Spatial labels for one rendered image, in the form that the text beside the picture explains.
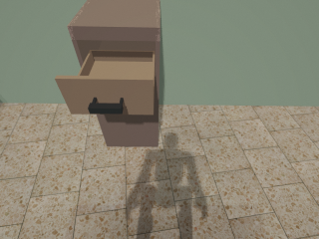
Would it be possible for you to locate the drawer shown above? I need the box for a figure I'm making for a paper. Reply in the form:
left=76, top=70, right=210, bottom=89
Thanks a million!
left=55, top=50, right=156, bottom=116

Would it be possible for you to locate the handle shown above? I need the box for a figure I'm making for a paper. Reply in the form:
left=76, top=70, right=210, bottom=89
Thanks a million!
left=88, top=98, right=124, bottom=115

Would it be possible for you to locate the cabinet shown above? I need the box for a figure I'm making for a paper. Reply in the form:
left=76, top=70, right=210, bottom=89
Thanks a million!
left=67, top=0, right=160, bottom=147

